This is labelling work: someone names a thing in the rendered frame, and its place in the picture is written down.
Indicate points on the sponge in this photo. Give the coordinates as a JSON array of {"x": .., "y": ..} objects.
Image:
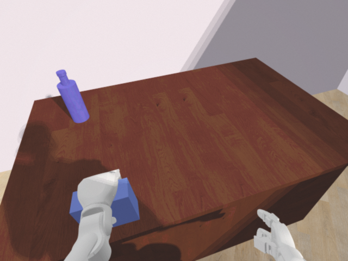
[{"x": 124, "y": 206}]

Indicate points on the table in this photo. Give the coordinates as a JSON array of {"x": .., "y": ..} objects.
[{"x": 203, "y": 150}]

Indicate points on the robot left hand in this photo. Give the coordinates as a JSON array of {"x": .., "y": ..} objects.
[{"x": 99, "y": 189}]

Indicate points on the robot left forearm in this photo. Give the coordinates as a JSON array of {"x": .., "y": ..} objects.
[{"x": 93, "y": 235}]

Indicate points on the robot right hand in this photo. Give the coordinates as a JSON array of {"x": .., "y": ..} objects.
[{"x": 269, "y": 242}]

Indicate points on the robot right forearm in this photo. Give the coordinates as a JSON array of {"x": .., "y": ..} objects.
[{"x": 288, "y": 253}]

